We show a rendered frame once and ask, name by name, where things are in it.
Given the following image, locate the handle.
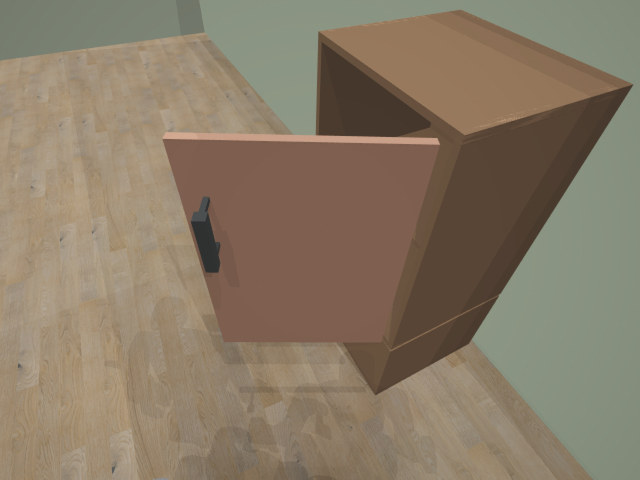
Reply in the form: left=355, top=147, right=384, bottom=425
left=191, top=197, right=220, bottom=273

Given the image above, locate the cupboard door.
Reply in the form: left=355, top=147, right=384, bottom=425
left=162, top=132, right=440, bottom=343

